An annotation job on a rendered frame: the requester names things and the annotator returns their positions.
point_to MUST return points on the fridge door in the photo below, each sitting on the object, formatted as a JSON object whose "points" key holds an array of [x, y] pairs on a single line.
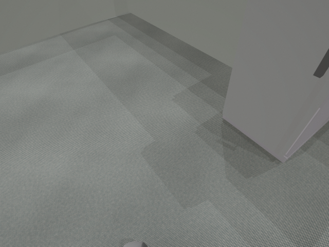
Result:
{"points": [[272, 92]]}

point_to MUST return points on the handle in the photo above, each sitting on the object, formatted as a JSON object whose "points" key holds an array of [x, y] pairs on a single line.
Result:
{"points": [[323, 66]]}

